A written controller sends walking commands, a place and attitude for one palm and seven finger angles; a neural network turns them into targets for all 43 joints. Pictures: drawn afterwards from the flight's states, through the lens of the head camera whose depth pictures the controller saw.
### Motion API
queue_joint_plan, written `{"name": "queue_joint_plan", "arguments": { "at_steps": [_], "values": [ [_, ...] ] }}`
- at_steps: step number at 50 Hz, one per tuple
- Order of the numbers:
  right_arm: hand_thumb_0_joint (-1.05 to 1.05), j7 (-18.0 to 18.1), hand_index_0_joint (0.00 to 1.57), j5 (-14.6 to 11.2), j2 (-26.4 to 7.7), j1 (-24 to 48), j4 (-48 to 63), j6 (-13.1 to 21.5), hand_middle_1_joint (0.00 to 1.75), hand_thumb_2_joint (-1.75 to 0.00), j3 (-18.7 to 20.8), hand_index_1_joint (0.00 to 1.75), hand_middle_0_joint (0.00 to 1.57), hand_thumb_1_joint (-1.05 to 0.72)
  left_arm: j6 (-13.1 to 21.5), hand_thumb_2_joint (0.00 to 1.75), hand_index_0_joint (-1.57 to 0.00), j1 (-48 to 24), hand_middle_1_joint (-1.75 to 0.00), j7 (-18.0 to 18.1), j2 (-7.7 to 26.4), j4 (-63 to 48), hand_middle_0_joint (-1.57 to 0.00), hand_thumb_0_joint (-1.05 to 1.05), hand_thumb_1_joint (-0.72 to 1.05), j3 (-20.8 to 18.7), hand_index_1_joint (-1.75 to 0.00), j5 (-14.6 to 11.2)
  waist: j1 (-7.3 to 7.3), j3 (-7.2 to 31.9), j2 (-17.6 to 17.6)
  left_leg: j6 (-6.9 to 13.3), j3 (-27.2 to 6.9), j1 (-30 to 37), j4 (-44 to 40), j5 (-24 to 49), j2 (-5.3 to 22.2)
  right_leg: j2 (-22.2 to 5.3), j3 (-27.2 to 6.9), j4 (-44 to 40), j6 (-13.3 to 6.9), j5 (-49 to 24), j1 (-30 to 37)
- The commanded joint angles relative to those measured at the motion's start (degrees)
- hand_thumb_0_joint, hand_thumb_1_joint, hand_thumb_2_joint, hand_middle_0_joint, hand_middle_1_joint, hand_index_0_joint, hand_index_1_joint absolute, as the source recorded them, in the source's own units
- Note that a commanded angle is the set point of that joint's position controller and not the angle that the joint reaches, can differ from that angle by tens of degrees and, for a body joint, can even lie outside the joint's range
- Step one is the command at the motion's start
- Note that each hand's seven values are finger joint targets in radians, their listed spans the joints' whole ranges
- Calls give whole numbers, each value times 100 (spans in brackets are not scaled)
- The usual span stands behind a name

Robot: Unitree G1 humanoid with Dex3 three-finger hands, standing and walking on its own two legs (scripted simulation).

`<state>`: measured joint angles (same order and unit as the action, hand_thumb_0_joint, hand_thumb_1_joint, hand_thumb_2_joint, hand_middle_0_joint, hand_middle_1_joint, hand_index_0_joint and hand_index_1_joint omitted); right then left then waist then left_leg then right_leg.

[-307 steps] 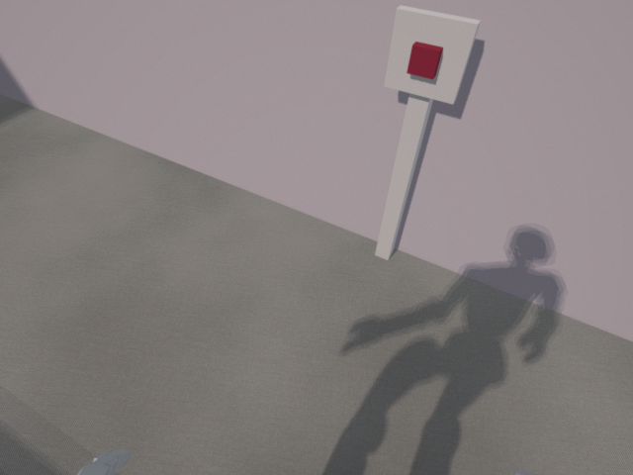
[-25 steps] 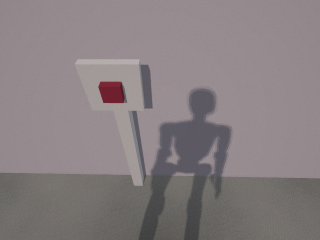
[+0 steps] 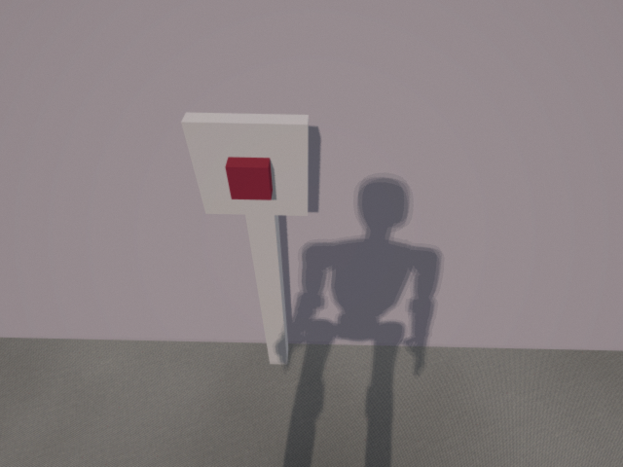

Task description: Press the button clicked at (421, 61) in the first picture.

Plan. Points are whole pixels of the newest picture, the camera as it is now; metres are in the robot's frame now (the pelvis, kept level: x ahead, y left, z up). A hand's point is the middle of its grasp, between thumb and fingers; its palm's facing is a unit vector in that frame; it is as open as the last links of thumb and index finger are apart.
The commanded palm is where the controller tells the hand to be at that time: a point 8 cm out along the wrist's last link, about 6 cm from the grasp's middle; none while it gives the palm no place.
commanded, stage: look again from close up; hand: left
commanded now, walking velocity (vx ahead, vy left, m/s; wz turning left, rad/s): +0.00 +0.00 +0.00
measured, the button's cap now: (250, 177) +0.55 +0.14 +0.07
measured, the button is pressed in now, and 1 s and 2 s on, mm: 0 0 0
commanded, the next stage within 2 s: shuffle to correct the standing spot in 0.20 s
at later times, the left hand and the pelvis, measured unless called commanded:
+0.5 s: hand out of the picture +0.00 +0.16 -0.18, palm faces -0.02 -0.99 -0.17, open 7.4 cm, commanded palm none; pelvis +0.02 +0.00 +0.00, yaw -2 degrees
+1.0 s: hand out of the picture +0.04 +0.11 -0.19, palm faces +0.09 -0.98 -0.16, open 7.4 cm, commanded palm none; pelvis +0.08 -0.04 -0.01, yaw +0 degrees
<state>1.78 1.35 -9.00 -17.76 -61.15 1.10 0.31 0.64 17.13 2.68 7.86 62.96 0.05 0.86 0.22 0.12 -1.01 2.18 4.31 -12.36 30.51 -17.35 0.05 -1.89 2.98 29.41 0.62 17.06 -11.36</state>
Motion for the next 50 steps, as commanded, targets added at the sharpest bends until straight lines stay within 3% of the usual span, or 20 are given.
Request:
{"name": "queue_joint_plan", "arguments": {
  "at_steps": [1, 13, 16, 21, 24, 26, 29, 31, 32, 33, 34, 36, 39, 42, 43, 44, 45, 46, 48, 50],
  "values": [
    [0, 3, 20, -36, -554, -239, 234, 81, 30, -90, 15, 30, 20, -90, 1, 90, -20, 398, -30, -55, 407, -173, -20, 0, 90, -32, -30, 27, 63, -739, -12, 154, -1082, -680, -1381, 33, 742, -171, -259, -327, -238, -217, -112],
    [0, 8, 20, -51, -547, -367, -9, 132, 30, -90, -22, 30, 20, -90, 24, 90, -20, 283, -30, -52, 564, -166, -20, 0, 90, -32, -30, -7, 36, -148, 77, 146, -798, 45, -1081, 1404, 650, -333, -304, -363, -199, -762, 84],
    [0, 14, 20, -51, -504, -376, -88, 111, 30, -90, -25, 30, 20, -90, 12, 90, -20, 329, -30, -51, 536, -101, -20, 0, 90, -28, -30, -5, 10, -252, 82, 136, -742, 75, -1071, 1137, 659, -313, -285, -354, -194, -567, 15],
    [0, 48, 20, -6, -705, -462, -110, 8, 30, -90, 119, 30, 20, -90, -83, 90, -20, 256, -30, -127, 416, -176, -20, 0, 90, -65, -30, 99, -101, -742, -247, 412, -1330, 74, -1536, -394, 1148, -21, 64, 228, -214, 340, -844],
    [0, 93, 20, 22, -793, -560, -73, -8, 30, -90, 200, 30, 20, -90, -95, 90, -20, 245, -30, -193, 388, -278, -20, 0, 90, -113, -30, 129, -156, -715, -468, 680, -1624, 333, -1452, -214, 1472, 34, 107, 638, -247, 663, -1332],
    [0, 104, 20, 35, -799, -538, -27, 5, 30, -90, 221, 30, 20, -90, -79, 90, -20, 302, -30, -231, 364, -314, -20, 0, 90, -145, -30, 123, -125, -590, -529, 721, -1500, 301, -1207, 278, 1511, 28, 101, 564, -280, 626, -1232],
    [0, 92, 20, 8, -604, -282, 58, 49, 30, -90, 192, 30, 20, -90, 10, 90, -20, 838, -30, -221, 439, -154, -20, 0, 90, -207, -30, 103, 109, -271, 141, 372, -716, -596, -327, 556, 922, -266, -367, -222, -447, -322, 132],
    [0, 52, 20, -20, -210, -65, 221, 83, 30, -90, 106, 30, 20, -90, 59, 90, -20, 1354, -30, -159, 854, 37, -20, 0, 90, -294, -30, 96, 274, -253, 1689, 21, 286, -1860, 1164, -858, 39, -1242, -1580, -863, -885, -1316, 1110],
    [0, 38, 20, -15, -219, 300, 355, 64, 30, -90, 108, 30, 20, -90, 97, 90, -20, 1602, -30, -123, 873, 79, -20, 0, 90, -306, -30, 94, 469, -329, 1795, 26, 109, -2274, 2091, -1764, 38, -1611, -1903, -1076, -1238, -2314, 1193],
    [0, 30, 20, -9, -232, 423, 433, 50, 30, -90, 136, 30, 20, -90, 115, 90, -20, 1680, -30, -87, 763, 124, -20, 0, 90, -275, -30, 118, 448, -384, 1568, 36, -36, -2528, 2723, -1816, 114, -1729, -1879, -1057, -1465, -3042, 1314],
    [0, 9, 20, -4, -197, 498, 421, 68, 30, -90, 146, 30, 20, -90, 132, 90, -20, 1608, -30, -58, 656, 102, -20, 0, 90, -260, -30, 133, 397, -466, 994, 44, -120, -2678, 3076, -1623, 171, -1689, -1656, -950, -1552, -3572, 1322],
    [0, -60, 20, -19, -36, 542, 391, 57, 30, -90, 95, 30, 20, -90, 192, 90, -20, 1345, -30, -15, 633, 25, -20, 0, 90, -228, -30, 117, 245, -343, 303, -27, -122, -2457, 2768, -1343, 199, -1500, -1133, -770, -1419, -4310, 1281],
    [0, -99, 20, -99, 138, 561, 322, 20, 30, -90, -9, 30, 20, -90, 230, 90, -20, 998, -30, 12, 605, -92, -20, 0, 90, -169, -30, 95, 111, -237, 419, -143, 41, -1520, 1487, -633, 95, -1193, -579, -690, -1108, -5107, 885],
    [0, -17, 20, -125, -65, 146, 204, -11, 30, -90, 14, 30, 20, -90, 171, 90, -20, 758, -30, 30, 724, -186, -20, 0, 90, -186, -30, 17, -132, 61, 642, -166, 105, -301, 87, 708, -103, -931, -294, 41, -793, -5272, 624],
    [0, 1, 20, -119, -206, -129, 142, -2, 30, -90, 73, 30, 20, -90, 140, 90, -20, 711, -30, 42, 779, -247, -20, 0, 90, -208, -30, 6, -241, 239, 654, -107, 99, 260, -306, 1814, -13, -846, -239, 481, -620, -5010, 457],
    [0, 33, 20, -89, -531, -320, 166, 8, 30, -90, 143, 30, 20, -90, 104, 90, -20, 743, -30, 48, 717, -319, -20, 0, 90, -209, -30, -38, -292, 452, 202, 193, -387, 1081, -93, 3937, 603, -596, -79, 940, -344, -3916, -190],
    [0, 67, 20, -97, -851, -532, 207, 6, 30, -90, 195, 30, 20, -90, 57, 90, -20, 801, -30, 77, 528, -422, -20, 0, 90, -188, -30, -90, -310, 716, -727, 906, -1484, 1608, -17, 6210, 1673, -216, 136, 1606, -58, -1172, -919],
    [0, 74, 20, -143, -891, -495, 247, -47, 30, -90, 213, 30, 20, -90, -8, 90, -20, 845, -30, 95, 397, -495, -20, 0, 90, -177, -30, -61, -230, 731, -1114, 1413, -1760, 1295, -478, 6925, 2156, 48, -11, 2436, -11, 1956, -932],
    [0, 121, 20, -115, -732, 262, 420, -55, 30, -90, 153, 30, 20, -90, -132, 90, -20, 559, -30, 94, 403, -506, -20, 0, 90, -184, -30, -16, -47, 23, -906, 1422, -1564, 306, -824, 5523, 1986, -111, -336, 2785, -46, 1981, -974],
    [0, 93, 20, -51, -689, 643, 589, -95, 30, -90, 159, 30, 20, -90, -198, 90, -20, 554, -30, 58, 337, -501, -20, 0, 90, -217, -30, 22, 80, -142, -606, 1239, -1341, -214, -945, 4414, 1696, -156, -258, 2671, -37, 1562, -838]
  ]
}}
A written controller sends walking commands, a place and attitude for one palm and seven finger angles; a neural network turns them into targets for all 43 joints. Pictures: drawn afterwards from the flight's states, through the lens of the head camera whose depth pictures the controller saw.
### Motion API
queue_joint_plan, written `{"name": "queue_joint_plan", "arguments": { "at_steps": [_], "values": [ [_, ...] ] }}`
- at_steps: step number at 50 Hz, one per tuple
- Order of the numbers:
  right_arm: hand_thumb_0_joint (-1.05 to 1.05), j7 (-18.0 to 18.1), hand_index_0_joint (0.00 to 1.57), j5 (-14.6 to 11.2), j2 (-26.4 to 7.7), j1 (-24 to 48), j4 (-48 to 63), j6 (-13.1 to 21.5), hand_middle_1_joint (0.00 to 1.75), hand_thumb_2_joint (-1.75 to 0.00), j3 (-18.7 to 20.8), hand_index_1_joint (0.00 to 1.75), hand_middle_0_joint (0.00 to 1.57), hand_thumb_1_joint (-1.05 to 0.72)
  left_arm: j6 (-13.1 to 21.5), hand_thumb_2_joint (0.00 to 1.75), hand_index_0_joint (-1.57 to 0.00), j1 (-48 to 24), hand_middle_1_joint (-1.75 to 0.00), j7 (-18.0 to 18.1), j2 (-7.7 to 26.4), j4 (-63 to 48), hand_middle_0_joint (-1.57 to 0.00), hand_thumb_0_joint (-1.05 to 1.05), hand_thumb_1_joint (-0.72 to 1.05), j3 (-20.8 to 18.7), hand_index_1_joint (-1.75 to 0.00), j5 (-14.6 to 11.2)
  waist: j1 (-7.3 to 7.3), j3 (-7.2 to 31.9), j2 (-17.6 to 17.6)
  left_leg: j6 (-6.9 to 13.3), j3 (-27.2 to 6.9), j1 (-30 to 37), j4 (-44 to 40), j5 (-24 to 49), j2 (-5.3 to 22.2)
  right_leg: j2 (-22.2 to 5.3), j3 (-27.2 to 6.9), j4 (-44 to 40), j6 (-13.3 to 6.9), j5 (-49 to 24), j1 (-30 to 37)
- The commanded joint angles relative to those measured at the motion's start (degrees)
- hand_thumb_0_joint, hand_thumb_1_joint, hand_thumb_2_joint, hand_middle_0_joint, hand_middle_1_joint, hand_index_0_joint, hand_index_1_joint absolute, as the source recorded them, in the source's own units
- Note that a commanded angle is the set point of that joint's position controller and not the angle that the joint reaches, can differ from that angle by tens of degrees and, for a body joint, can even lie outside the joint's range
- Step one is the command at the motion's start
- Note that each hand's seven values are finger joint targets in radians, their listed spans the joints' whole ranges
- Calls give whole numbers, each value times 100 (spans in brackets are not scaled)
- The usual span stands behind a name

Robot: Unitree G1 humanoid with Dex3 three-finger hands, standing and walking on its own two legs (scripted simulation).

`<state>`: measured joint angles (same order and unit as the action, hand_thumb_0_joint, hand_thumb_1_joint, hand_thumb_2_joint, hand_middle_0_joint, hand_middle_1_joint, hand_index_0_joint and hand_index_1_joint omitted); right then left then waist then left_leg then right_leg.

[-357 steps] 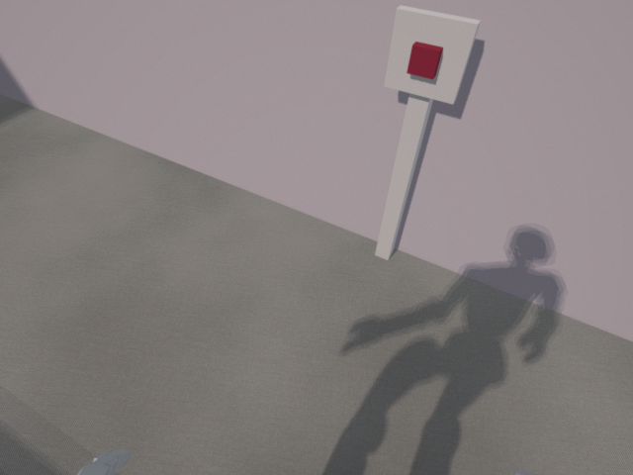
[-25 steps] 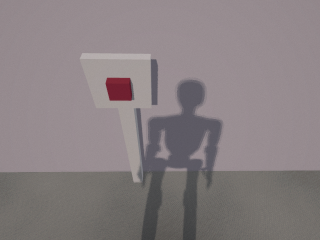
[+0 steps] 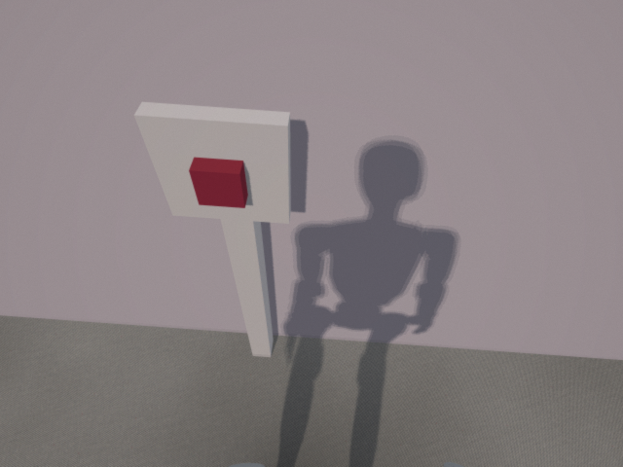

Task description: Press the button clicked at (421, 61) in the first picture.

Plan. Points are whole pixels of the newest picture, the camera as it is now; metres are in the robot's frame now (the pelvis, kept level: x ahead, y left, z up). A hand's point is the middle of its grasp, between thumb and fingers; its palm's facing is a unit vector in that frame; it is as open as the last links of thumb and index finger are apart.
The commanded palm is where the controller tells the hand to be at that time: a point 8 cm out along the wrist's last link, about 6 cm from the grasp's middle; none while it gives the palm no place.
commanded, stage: come to a stop and stand still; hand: left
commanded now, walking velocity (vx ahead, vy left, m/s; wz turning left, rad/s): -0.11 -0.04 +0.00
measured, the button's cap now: (220, 181) +0.47 +0.19 +0.08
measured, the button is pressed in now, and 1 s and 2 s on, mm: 0 0 0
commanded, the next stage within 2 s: look again from close up in 0.72 s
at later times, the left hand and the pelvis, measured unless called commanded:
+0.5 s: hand out of the picture +0.01 +0.14 -0.17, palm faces +0.06 -0.98 -0.20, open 7.4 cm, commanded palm none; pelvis -0.04 -0.04 +0.00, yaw +3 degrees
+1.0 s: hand out of the picture -0.06 +0.13 -0.17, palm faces +0.07 -0.98 -0.16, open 7.4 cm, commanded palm none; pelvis -0.03 -0.03 +0.01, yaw +2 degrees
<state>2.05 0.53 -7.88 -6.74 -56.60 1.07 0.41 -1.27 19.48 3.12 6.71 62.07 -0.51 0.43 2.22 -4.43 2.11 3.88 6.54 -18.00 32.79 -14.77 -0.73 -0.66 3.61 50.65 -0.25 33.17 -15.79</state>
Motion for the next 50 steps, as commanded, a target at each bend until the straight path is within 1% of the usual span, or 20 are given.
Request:
{"name": "queue_joint_plan", "arguments": {
  "at_steps": [1, 3, 6, 7, 8, 9, 10, 11, 13, 15, 16, 17, 18, 19, 20, 22, 25, 28, 38, 50],
  "values": [
    [0, 44, 20, 48, -846, -395, 187, -106, 30, -90, 177, 30, 20, -90, -39, 90, -20, 395, -30, 1, 405, -399, -20, 0, 90, -152, -30, 67, -77, 411, -744, 1007, -1497, 319, -1226, 3754, 1693, -248, -243, 481, 65, -223, -329],
    [0, 8, 20, 66, -942, -363, 261, -118, 30, -90, 242, 30, 20, -90, -51, 90, -20, 421, -30, -28, 360, -442, -20, 0, 90, -148, -30, 78, -60, 655, -590, 930, -1454, 307, -1299, 2998, 1612, -213, -137, 223, 76, -431, -207],
    [0, -60, 20, 90, -965, -329, 315, -155, 30, -90, 311, 30, 20, -90, -17, 90, -20, 395, -30, -53, 323, -530, -20, 0, 90, -152, -30, 96, -61, 763, -718, 731, -1365, 59, -1334, 1492, 1441, -165, -3, -586, 73, -849, 124],
    [0, -43, 20, -25, -1278, 61, 533, -66, 30, -90, 435, 30, 20, -90, 149, 90, -20, 741, -30, 64, 695, -441, -20, 0, 90, -100, -30, 74, 197, 969, 324, 254, -1146, 638, 170, 2404, 1345, -411, -601, -2335, 61, -1693, -95],
    [0, -133, 20, -36, -1088, 13, 776, -53, 30, -90, 344, 30, 20, -90, 254, 90, -20, 535, -30, 77, 861, -599, -20, 0, 90, -140, -30, 137, 111, 796, 666, -61, -792, 274, 558, 1554, 829, -642, -735, -2926, 43, -3152, 270],
    [0, -195, 20, -1, -488, -403, 831, -99, 30, -90, 272, 30, 20, -90, 297, 90, -20, 145, -30, 82, 1159, -914, -20, 0, 90, -203, -30, 144, -129, 960, 1962, -300, -464, -623, 984, -577, 72, -1480, -1824, -2863, -149, -4288, 670],
    [0, -220, 20, 51, -516, -306, 825, -141, 30, -90, 273, 30, 20, -90, 360, 90, -20, 57, -30, 70, 1211, -1037, -20, 0, 90, -164, -30, 148, -134, 1034, 1075, -358, -606, -636, 1416, -1095, 51, -1744, -1906, -2619, -674, -4877, 688],
    [0, -249, 20, 10, -446, -417, 834, -151, 30, -90, 302, 30, 20, -90, 364, 90, -20, -111, -30, 37, 1437, -1142, -20, 0, 90, -160, -30, 190, -243, 1074, 295, -420, -473, -400, 1337, -1118, -51, -1620, -1454, -2540, -839, -4629, 593],
    [0, -244, 20, 18, -512, -437, 817, -215, 30, -90, 306, 30, 20, -90, 313, 90, -20, -430, -30, 54, 1403, -1276, -20, 0, 90, -256, -30, 152, -341, 820, 940, -338, -405, -471, 1184, -742, -8, -1217, -1223, -2353, -763, -4271, 478],
    [0, -208, 20, 6, -530, -684, 714, -192, 30, -90, 282, 30, 20, -90, 266, 90, -20, -633, -30, 44, 1305, -1304, -20, 0, 90, -193, -30, 111, -473, 375, 933, -301, -396, 246, 358, -200, 89, -1140, -1003, -2440, -622, -3106, -382],
    [0, -209, 20, 11, -578, -816, 623, -170, 30, -90, 258, 30, 20, -90, 216, 90, -20, -663, -30, 24, 1229, -1320, -20, 0, 90, -163, -30, 93, -492, 151, 474, -275, -516, 569, -26, 61, 158, -921, -871, -2435, -474, -2199, -788],
    [0, -210, 20, 33, -684, -858, 565, -139, 30, -90, 247, 30, 20, -90, 162, 90, -20, -634, -30, 7, 1137, -1331, -20, 0, 90, -145, -30, 71, -436, -119, -83, -152, -947, 439, -417, 182, 445, -590, -684, -2347, -312, -1372, -992],
    [0, -207, 20, 77, -846, -821, 570, -117, 30, -90, 245, 30, 20, -90, 97, 90, -20, -447, -30, 0, 1018, -1314, -20, 0, 90, -137, -30, 74, -296, -363, -931, 50, -1521, -31, -904, -179, 804, -289, -466, -2235, -197, -722, -874],
    [0, -197, 20, 96, -892, -725, 574, -120, 30, -90, 231, 30, 20, -90, 68, 90, -20, -289, -30, -6, 1019, -1247, -20, 0, 90, -127, -30, 67, -211, -445, -1324, 175, -1909, -582, -1422, -984, 947, -121, -262, -2084, -125, -658, -409],
    [0, -179, 20, 96, -928, -574, 575, -122, 30, -90, 218, 30, 20, -90, 69, 90, -20, -143, -30, -25, 1017, -1158, -20, 0, 90, -118, -30, 77, -100, -551, -1329, 213, -2036, -1051, -1704, -1603, 942, -90, -265, -2064, -125, -910, -16],
    [0, -164, 20, 88, -934, -519, 608, -119, 30, -90, 201, 30, 20, -90, 107, 90, -20, 86, -30, -76, 972, -1026, -20, 0, 90, -103, -30, 83, -20, -428, -737, 71, -1689, -1150, -1595, -1784, 728, -167, -407, -2337, -186, -1114, 305],
    [0, -153, 20, 89, -830, -861, 485, -118, 30, -90, 165, 30, 20, -90, 167, 90, -20, 2, -30, -103, 1064, -1001, -20, 0, 90, -111, -30, 62, -185, 87, -198, -105, -1233, -432, -1077, -1153, 461, -478, -825, -2934, -301, -482, 30],
    [0, -153, 20, 94, -759, -1154, 326, -130, 30, -90, 148, 30, 20, -90, 184, 90, -20, -140, -30, -100, 1091, -1006, -20, 0, 90, -120, -30, 57, -324, 163, 67, -177, -1018, -26, -783, -823, 384, -642, -967, -3253, -358, -96, -366],
    [0, -125, 20, 62, -691, -1364, -79, -71, 30, -90, 67, 30, 20, -90, 201, 90, -20, 228, -30, -105, 872, -599, -20, 0, 90, -46, -30, 43, -227, -110, -354, -140, -1316, -378, -1261, -1043, 566, -438, -715, -3033, -274, -593, -147],
    [0, -88, 20, 11, -595, -1346, -383, 29, 30, -90, 50, 30, 20, -90, 283, 90, -20, 486, -30, -84, 618, -206, -20, 0, 90, 40, -30, 53, -214, 65, -188, -106, -1298, -16, -1387, -433, 648, -457, -590, -2925, -219, -1638, 162]
  ]
}}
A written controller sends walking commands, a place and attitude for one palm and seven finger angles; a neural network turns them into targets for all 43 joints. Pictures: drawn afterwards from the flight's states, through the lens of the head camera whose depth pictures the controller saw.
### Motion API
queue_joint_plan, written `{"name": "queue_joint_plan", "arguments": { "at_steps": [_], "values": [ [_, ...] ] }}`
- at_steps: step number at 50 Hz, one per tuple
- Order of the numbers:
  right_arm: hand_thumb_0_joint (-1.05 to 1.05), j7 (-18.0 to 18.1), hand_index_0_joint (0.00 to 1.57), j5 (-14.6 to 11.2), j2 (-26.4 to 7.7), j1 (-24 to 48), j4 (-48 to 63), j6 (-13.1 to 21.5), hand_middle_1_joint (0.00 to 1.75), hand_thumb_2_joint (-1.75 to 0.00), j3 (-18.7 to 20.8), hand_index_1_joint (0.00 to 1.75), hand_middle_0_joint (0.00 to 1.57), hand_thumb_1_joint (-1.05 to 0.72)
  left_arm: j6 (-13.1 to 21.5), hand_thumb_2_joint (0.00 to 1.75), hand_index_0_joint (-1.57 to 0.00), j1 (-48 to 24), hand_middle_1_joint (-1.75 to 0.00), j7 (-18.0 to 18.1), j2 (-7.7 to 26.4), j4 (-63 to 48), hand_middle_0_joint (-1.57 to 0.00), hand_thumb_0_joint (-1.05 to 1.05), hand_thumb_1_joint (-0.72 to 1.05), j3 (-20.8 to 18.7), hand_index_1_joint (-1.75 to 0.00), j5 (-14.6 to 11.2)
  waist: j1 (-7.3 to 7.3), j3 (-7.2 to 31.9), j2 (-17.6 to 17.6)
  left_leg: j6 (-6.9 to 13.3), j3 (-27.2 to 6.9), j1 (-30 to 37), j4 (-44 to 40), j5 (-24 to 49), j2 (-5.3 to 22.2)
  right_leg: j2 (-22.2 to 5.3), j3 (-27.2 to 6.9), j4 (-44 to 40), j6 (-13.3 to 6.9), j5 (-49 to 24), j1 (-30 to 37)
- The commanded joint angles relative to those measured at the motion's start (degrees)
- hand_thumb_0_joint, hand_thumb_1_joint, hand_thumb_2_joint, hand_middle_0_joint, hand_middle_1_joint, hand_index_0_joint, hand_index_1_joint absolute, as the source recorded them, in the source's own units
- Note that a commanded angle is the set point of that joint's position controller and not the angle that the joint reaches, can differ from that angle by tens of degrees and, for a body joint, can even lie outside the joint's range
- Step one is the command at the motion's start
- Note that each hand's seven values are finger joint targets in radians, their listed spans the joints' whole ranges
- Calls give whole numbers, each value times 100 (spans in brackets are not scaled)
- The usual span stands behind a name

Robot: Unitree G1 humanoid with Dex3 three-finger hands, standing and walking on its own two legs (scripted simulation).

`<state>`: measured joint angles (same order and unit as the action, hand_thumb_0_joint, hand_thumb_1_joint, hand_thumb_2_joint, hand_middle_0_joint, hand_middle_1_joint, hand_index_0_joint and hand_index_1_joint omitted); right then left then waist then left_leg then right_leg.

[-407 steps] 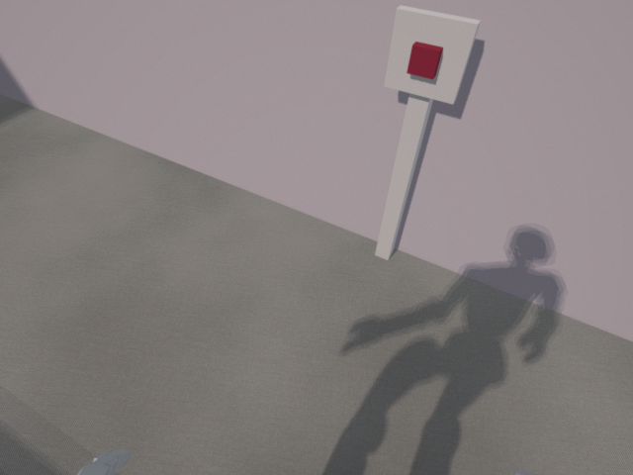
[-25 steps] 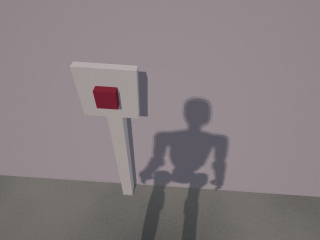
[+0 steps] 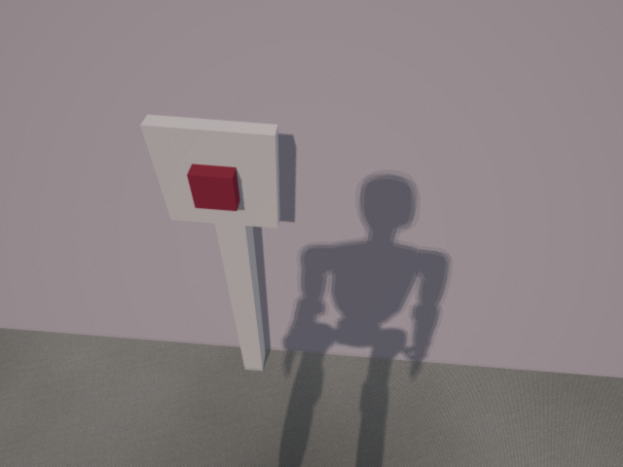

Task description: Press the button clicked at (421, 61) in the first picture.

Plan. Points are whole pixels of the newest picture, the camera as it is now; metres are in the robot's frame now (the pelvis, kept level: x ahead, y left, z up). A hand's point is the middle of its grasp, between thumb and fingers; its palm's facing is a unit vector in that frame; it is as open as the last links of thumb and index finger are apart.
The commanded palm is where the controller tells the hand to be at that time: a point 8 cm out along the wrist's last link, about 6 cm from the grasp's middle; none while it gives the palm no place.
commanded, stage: look again from close up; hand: left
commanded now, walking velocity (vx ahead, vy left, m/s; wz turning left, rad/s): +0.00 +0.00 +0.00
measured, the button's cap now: (215, 186) +0.51 +0.19 +0.07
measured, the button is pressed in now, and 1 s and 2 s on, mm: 0 0 0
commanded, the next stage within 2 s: raise the hand and make a fist in 0.30 s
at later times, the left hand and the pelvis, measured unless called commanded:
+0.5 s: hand out of the picture +0.10 +0.20 -0.13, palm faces +0.18 -0.95 -0.25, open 7.2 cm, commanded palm +0.13 +0.22 -0.06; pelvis +0.02 +0.01 +0.00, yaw -1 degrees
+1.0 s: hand (174, 432) +0.16 +0.17 -0.01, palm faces +0.17 -0.98 -0.09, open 4.2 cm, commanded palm +0.15 +0.22 -0.02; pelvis +0.01 -0.04 -0.09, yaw +2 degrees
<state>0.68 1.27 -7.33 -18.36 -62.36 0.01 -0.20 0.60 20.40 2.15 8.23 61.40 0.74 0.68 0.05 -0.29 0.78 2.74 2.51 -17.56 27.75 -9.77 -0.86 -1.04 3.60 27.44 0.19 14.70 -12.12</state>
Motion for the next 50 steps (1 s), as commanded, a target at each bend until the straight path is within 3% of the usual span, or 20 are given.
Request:
{"name": "queue_joint_plan", "arguments": {
  "at_steps": [1, 19, 20, 21, 22, 23, 24, 25, 26, 28, 29, 31, 32, 33, 35, 38, 42, 45, 48, 50],
  "values": [
    [0, 52, 20, -64, -639, -177, 171, 141, 30, -90, 109, 30, 20, -90, 98, 90, -20, 389, -30, 16, 450, -120, -20, 0, 90, -83, -30, 25, -1, -324, -69, 7, -878, 14, -891, -853, 665, -436, -587, -609, -261, 168, -202],
    [0, 83, 20, -85, -681, 29, -24, 185, 30, -90, 69, 30, 20, -90, 101, 90, -20, 298, -30, 36, 460, 51, -20, 0, 90, -54, -30, 27, 17, -315, -62, -3, -710, 431, -836, 141, 669, -493, -559, -729, -179, -328, 45],
    [0, 40, 20, -118, -873, 514, 402, 182, 30, -90, 62, 30, 20, -90, 145, 90, -20, 493, -30, 223, 609, 169, -20, 0, 90, -41, -30, 106, 168, -718, -274, -207, -484, 159, 42, 149, 626, -619, -747, -898, -199, -582, -343],
    [0, 268, 20, -384, -1807, 279, 2632, 961, 30, -90, 238, 30, 20, -90, 1284, 90, -23, -3611, -33, 245, 1736, -9146, -23, 0, 90, -536, -33, -1124, -760, 2157, -1470, -198, -364, 2026, -458, 258, 111, -27, 1, -109, -220, -731, -113],
    [0, 424, 20, -388, -1237, 705, 2186, 1571, 30, -90, -36, 30, 20, -90, 975, 90, -25, -1440, -36, 536, 1358, -7848, -25, 0, 90, -541, -36, -708, -91, 2061, -1963, -290, -501, 2032, -760, 13, 418, 101, 105, 414, -321, 30, -302],
    [0, 466, 20, -361, -1271, 709, 1876, 1716, 30, -90, 77, 30, 20, -90, 696, 90, -28, -1107, -39, 819, 917, -7213, -28, 0, 90, -288, -39, -768, -228, 1510, -1498, -425, -642, 1162, -917, -865, 456, 121, 175, 527, -255, 481, -526],
    [0, 358, 20, -478, -993, 569, 1881, 1689, 30, -90, 55, 30, 20, -90, 124, 90, -31, 706, -42, 797, -311, -5805, -31, 0, 90, 449, -42, -740, -211, 541, -998, -293, -818, 608, -967, -1343, 438, 127, 228, 534, -239, 537, -968],
    [0, 352, 20, -530, -1236, 569, 2372, 1754, 30, -90, 91, 30, 20, -90, 230, 90, -34, -29, -45, 684, -358, -7093, -34, 0, 90, 638, -45, -1045, -238, 142, -961, -249, -880, 204, -778, -1536, 376, 64, 255, 407, -199, 392, -862],
    [0, 387, 20, -511, -1353, 715, 2490, 1858, 30, -90, 129, 30, 20, -90, 445, 90, -36, 51, -48, 604, -182, -7201, -36, 0, 90, 589, -48, -1008, -287, 91, -587, -215, -855, 91, -532, -1593, 343, 59, 193, 272, -174, 510, -1002],
    [0, 354, 20, -329, -1428, 728, 2710, 1911, 30, -90, 239, 30, 20, -90, 883, 90, -42, 459, -54, 435, -201, -6309, -42, 0, 90, 401, -54, -882, -416, -205, 750, -176, -808, -427, 139, -1389, 180, 121, 257, 344, -120, 849, -1593],
    [0, 293, 20, -261, -1442, 694, 2744, 1845, 30, -90, 306, 30, 20, -90, 1134, 90, -45, 721, -57, 238, -333, -5731, -45, 0, 90, 313, -57, -869, -340, -235, 1457, -219, -774, -792, 483, -1183, 198, 184, 365, 609, -108, 938, -1992],
    [0, 158, 20, -194, -1392, 951, 3025, 1789, 30, -90, 454, 30, 20, -90, 1862, 90, -50, 1783, -63, -408, -378, -5294, -50, 0, 90, -31, -63, -1097, 78, 96, 2105, -280, -579, -1445, 1153, -834, 171, 209, 403, 1170, -109, 1005, -2421],
    [0, 75, 20, -174, -1382, 1068, 3160, 1743, 30, -90, 527, 30, 20, -90, 2234, 90, -53, 2242, -66, -784, -192, -5340, -53, 0, 90, -311, -66, -1227, 256, 325, 2093, -322, -465, -1643, 1381, -637, 135, 202, 353, 1382, -127, 802, -2392],
    [0, -44, 20, -198, -1389, 1105, 3230, 1645, 30, -90, 605, 30, 20, -90, 2539, 90, -56, 2530, -69, -1140, 220, -5139, -56, 0, 90, -809, -69, -1279, 427, 504, 1618, -392, -363, -1697, 1545, -326, 93, 185, 259, 1620, -193, 358, -2231],
    [0, -146, 20, -194, -1420, 1408, 3648, 1505, 30, -90, 665, 30, 20, -90, 3013, 90, -61, 2348, -75, -1797, 625, -5410, -61, 0, 90, -1209, -75, -1452, 423, 952, 756, -402, -199, -1874, 2042, -40, 0, 98, 124, 2102, -229, -332, -2143],
    [0, -119, 20, -173, -1251, 1482, 4048, 1259, 30, -90, 656, 30, 20, -90, 3021, 90, -69, 2021, -84, -1735, 1264, -6693, -69, 0, 90, -1785, -84, -1339, 647, 1652, -670, -307, -53, -1944, 2331, 127, 0, 108, -45, 2587, -276, -516, -2157],
    [0, 8, 20, -161, -980, 1192, 4182, 1156, 30, -90, 591, 30, 20, -90, 3471, 90, -81, 1105, -96, -1257, 1083, -8632, -81, 0, 90, -1617, -96, -1592, 284, 2298, -1351, -152, -196, -1534, 2770, 360, 131, 187, -292, 2604, -231, -605, -2471],
    [0, 138, 20, -156, -1077, 1004, 3951, 1245, 30, -90, 491, 30, 20, -90, 3921, 90, -89, 465, -105, -1369, 808, -9012, -89, 0, 90, -983, -105, -1635, -254, 1939, -1001, -75, -411, -1866, 3153, -143, 195, 249, -387, 2560, -166, -27, -3252],
    [0, 236, 20, -213, -1262, 943, 3801, 1473, 30, -90, 382, 30, 20, -90, 3973, 90, -97, -161, -114, -1997, 695, -8390, -97, 0, 90, -529, -114, -1762, -713, 1289, -375, -19, -565, -2466, 3517, -812, 239, 227, -590, 2335, -85, 703, -3703],
    [0, 320, 20, -302, -1341, 908, 3810, 1527, 30, -90, 386, 30, 20, -90, 3480, 90, -102, 280, -120, -2371, 910, -7634, -102, 0, 90, -708, -120, -1794, -606, 1279, 91, -32, -517, -2800, 3487, -1160, 223, 132, -849, 1986, 7, 1175, -3463]
  ]
}}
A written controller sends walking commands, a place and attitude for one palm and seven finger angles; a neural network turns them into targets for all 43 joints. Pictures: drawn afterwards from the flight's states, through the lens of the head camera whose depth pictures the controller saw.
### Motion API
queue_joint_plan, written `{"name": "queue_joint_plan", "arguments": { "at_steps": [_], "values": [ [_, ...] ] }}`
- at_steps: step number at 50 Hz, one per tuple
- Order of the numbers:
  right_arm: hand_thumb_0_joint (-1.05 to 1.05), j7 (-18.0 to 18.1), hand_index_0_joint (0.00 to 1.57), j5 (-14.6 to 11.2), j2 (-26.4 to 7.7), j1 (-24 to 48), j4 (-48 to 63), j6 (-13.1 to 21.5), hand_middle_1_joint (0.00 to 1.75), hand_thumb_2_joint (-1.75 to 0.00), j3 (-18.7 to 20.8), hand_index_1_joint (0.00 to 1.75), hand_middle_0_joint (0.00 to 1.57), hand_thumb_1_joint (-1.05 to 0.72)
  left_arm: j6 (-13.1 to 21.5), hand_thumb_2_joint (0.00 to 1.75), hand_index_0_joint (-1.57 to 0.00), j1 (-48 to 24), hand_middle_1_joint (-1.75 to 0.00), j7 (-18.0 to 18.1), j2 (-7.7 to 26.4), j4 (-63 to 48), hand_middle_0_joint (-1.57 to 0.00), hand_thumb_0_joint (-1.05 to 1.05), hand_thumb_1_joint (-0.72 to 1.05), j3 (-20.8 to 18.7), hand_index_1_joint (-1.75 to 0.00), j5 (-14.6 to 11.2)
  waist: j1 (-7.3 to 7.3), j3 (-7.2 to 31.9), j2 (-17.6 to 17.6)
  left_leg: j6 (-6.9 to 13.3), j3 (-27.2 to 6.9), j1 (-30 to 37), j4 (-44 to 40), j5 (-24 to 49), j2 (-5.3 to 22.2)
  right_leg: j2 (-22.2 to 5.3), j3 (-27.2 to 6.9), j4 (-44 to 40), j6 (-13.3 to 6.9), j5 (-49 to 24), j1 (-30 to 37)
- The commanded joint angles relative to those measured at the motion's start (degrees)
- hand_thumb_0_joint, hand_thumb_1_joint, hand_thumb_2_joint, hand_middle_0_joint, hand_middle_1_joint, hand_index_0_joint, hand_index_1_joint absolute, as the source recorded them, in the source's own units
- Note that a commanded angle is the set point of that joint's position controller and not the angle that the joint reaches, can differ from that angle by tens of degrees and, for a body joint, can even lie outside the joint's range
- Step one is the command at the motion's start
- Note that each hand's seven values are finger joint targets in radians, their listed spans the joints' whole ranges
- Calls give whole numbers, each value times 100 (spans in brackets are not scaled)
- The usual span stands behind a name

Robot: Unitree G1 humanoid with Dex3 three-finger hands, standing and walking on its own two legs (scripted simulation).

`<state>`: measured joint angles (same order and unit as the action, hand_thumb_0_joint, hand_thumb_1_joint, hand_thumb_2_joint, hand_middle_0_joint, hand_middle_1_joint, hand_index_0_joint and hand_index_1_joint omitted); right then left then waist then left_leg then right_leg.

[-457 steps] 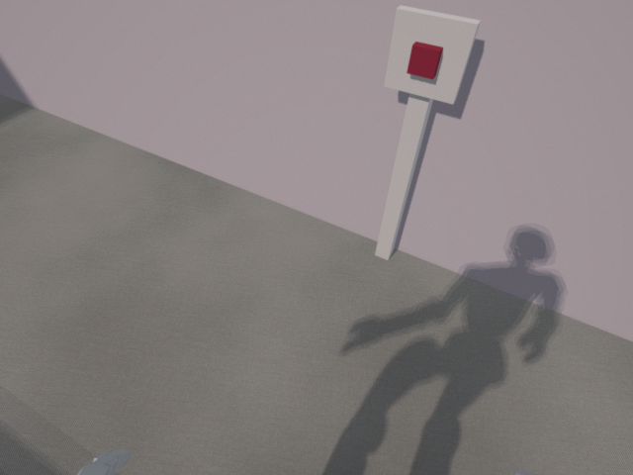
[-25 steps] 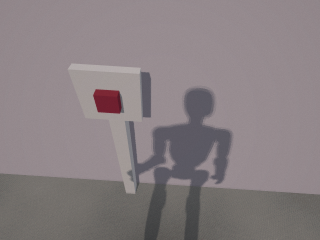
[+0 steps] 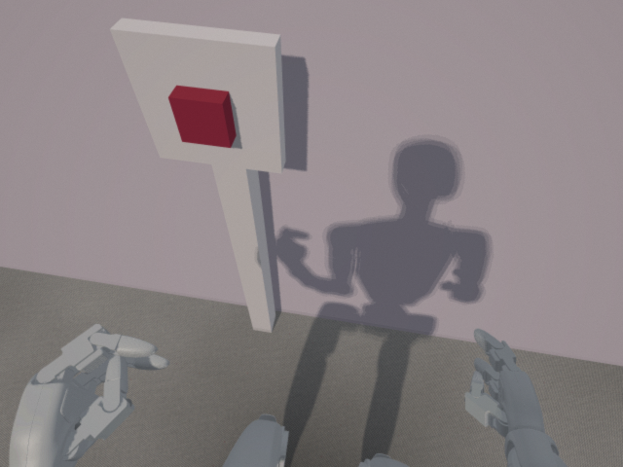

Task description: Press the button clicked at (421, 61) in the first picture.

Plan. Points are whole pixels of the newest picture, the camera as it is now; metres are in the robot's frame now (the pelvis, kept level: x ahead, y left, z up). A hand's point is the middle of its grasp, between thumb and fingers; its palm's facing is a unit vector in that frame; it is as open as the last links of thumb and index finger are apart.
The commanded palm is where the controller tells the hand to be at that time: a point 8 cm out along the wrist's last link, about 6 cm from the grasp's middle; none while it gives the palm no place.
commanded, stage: raise the hand and make a fist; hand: left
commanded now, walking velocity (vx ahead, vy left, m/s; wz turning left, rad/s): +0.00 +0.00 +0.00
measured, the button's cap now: (205, 116) +0.51 +0.22 +0.16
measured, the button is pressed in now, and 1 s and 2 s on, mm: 0 0 0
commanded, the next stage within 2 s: aim a knuckle at the button in 1.40 s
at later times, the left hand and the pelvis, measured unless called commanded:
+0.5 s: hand (149, 356) +0.21 +0.20 +0.09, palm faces -0.07 -1.00 -0.04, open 3.1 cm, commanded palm +0.19 +0.27 +0.11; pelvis +0.01 +0.02 +0.03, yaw -2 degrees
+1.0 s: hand (100, 281) +0.25 +0.24 +0.15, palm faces +0.02 -1.00 -0.07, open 3.1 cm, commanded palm +0.22 +0.29 +0.15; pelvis +0.02 +0.04 +0.05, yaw -1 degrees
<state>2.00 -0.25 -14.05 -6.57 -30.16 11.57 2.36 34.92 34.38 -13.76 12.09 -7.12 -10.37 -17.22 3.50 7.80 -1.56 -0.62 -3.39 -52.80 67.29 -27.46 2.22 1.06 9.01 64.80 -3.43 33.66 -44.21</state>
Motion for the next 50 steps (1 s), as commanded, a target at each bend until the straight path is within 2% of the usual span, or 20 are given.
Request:
{"name": "queue_joint_plan", "arguments": {
  "at_steps": [1, 3, 5, 6, 8, 12, 15, 17, 18, 20, 21, 23, 26, 30, 33, 37, 41, 45, 47, 50],
  "values": [
    [0, 233, 20, -210, -697, -258, 642, 342, 30, -90, 133, 30, 20, -90, -343, 90, -105, -895, -123, -912, 677, -457, -105, 0, 90, 219, -123, -34, -845, 575, 557, 315, 117, 605, -507, 562, -123, -157, -1544, -1931, 435, -605, 3],
    [0, 274, 20, -324, -679, -145, 810, 226, 30, -90, 148, 30, 20, -90, -1201, 90, -111, -341, -129, -1067, 1042, -15, -111, 0, 90, -320, -129, -112, -441, 910, 572, 325, 179, 690, -722, 748, -206, -270, -1767, -2126, 555, -768, 700],
    [0, 305, 20, -339, -571, -29, 1025, 70, 30, -90, 130, 30, 20, -90, -1797, 90, -116, -251, -135, -918, 1316, -570, -116, 0, 90, -866, -135, -255, -148, 1452, 443, 299, 219, 1022, -1008, 1128, -259, -437, -1751, -2122, 628, -1476, 1532],
    [0, 321, 20, -323, -466, 20, 1074, 4, 30, -90, 130, 30, 20, -90, -1954, 90, -119, -146, -138, -728, 1270, -816, -119, 0, 90, -1066, -138, -333, -40, 1590, 534, 283, 207, 1178, -1132, 1302, -246, -445, -1652, -2065, 659, -1828, 1753],
    [0, 325, 20, -270, -293, 36, 1041, -66, 30, -90, 107, 30, 20, -90, -1919, 90, -124, -27, -144, -243, 1149, -1155, -124, 0, 90, -1304, -144, -445, 82, 1548, 505, 245, 134, 1404, -1315, 1642, -186, -352, -1348, -1868, 640, -2627, 1892],
    [0, 234, 20, -184, -286, -268, 805, 4, 30, -90, 134, 30, 20, -90, -1215, 90, -130, -170, -150, 274, 742, -1426, -130, 0, 90, -834, -150, -214, -167, 854, 195, 212, 176, 1691, -1590, 1860, -149, -142, -856, -1731, 469, -2838, 1211],
    [0, 181, 20, -164, -456, -368, 677, 102, 30, -90, 136, 30, 20, -90, -867, 90, -130, -381, -150, 86, 567, -909, -130, 0, 90, -274, -150, 25, -485, 346, 227, 234, 134, 1633, -1581, 1492, -133, -92, -786, -1806, 440, -2125, 635],
    [0, 190, 20, -208, -590, -420, 694, 209, 30, -90, 137, 30, 20, -90, -834, 90, -130, -469, -150, -179, 525, -747, -130, 0, 90, 0, -150, 35, -589, 336, 178, 263, 128, 1644, -1613, 1162, -145, -78, -825, -1967, 385, -1423, 457],
    [0, 202, 20, -234, -627, -380, 718, 252, 30, -90, 125, 30, 20, -90, -865, 90, -130, -535, -150, -270, 495, -743, -130, 0, 90, 91, -150, -5, -589, 285, 207, 279, 113, 1664, -1649, 1068, -151, -84, -860, -2071, 365, -1198, 490],
    [0, 240, 20, -269, -693, -419, 784, 333, 30, -90, 140, 30, 20, -90, -959, 90, -130, -616, -150, -348, 819, -950, -130, 0, 90, -163, -150, -73, -493, 614, 69, 286, 129, 1862, -1782, 951, -162, -101, -892, -2200, 336, -902, 641],
    [0, 267, 20, -266, -705, -411, 794, 367, 30, -90, 144, 30, 20, -90, -983, 90, -130, -753, -150, -321, 1035, -1192, -130, 0, 90, -366, -150, -93, -446, 888, 55, 298, 134, 1992, -1832, 1022, -160, -111, -890, -2206, 331, -947, 786],
    [0, 300, 20, -250, -667, -364, 775, 362, 30, -90, 131, 30, 20, -90, -1007, 90, -130, -827, -150, -102, 1315, -1424, -130, 0, 90, -730, -150, -77, -312, 1025, -36, 284, 96, 2182, -1996, 1105, -131, -40, -729, -2121, 281, -1050, 929],
    [0, 284, 20, -253, -546, -343, 787, 336, 30, -90, 76, 30, 20, -90, -978, 90, -130, -800, -150, 228, 1040, -1712, -130, 0, 90, -724, -150, -133, -262, 982, -373, 239, 77, 2514, -2198, 1279, -106, 11, -508, -2034, 239, -1345, 987],
    [0, 206, 20, -247, -615, -329, 778, 259, 30, -90, 3, 30, 20, -90, -1252, 90, -130, -880, -150, 321, 794, -1291, -130, 0, 90, -381, -150, -6, -403, 469, -442, 201, -17, 2546, -2356, 1192, -64, 39, -391, -2101, 240, -1412, 845],
    [0, 204, 20, -282, -680, -321, 816, 215, 30, -90, -36, 30, 20, -90, -1707, 90, -130, -979, -150, 86, 741, -808, -130, 0, 90, -130, -150, 72, -483, 104, -90, 234, -42, 2414, -2485, 936, -74, 26, -435, -2345, 258, -1330, 950],
    [0, 255, 20, -284, -722, -373, 946, 242, 30, -90, -77, 30, 20, -90, -1970, 90, -130, -1450, -150, -100, 1121, -1209, -130, 0, 90, -409, -150, 31, -410, 504, -72, 238, -57, 2775, -2587, 1304, -75, 17, -429, -2419, 264, -1669, 1238],
    [0, 275, 20, -256, -661, -355, 878, 295, 30, -90, -162, 30, 20, -90, -1787, 90, -130, -1936, -150, 28, 1320, -1577, -130, 0, 90, -770, -150, -95, -350, 617, -304, 199, -93, 3097, -2698, 1477, -68, 42, -406, -2458, 225, -1722, 1384],
    [0, 241, 20, -256, -682, -405, 732, 317, 30, -90, -191, 30, 20, -90, -1756, 90, -130, -2074, -150, 43, 1208, -1286, -130, 0, 90, -720, -150, -107, -395, 519, -379, 173, -112, 3224, -2770, 1594, -61, 58, -393, -2524, 221, -1821, 1412],
    [0, 226, 20, -271, -719, -386, 701, 327, 30, -90, -195, 30, 20, -90, -1912, 90, -130, -2085, -150, -71, 1168, -1060, -130, 0, 90, -625, -150, -94, -392, 478, -493, 156, -122, 3254, -2834, 1631, -62, 33, -387, -2577, 218, -1887, 1479],
    [0, 240, 20, -307, -788, -390, 715, 319, 30, -90, -168, 30, 20, -90, -2235, 90, -130, -2140, -150, -268, 1230, -869, -130, 0, 90, -572, -150, -99, -376, 537, -337, 181, -80, 3308, -2885, 1738, -81, 25, -414, -2702, 238, -2050, 1647]
  ]
}}
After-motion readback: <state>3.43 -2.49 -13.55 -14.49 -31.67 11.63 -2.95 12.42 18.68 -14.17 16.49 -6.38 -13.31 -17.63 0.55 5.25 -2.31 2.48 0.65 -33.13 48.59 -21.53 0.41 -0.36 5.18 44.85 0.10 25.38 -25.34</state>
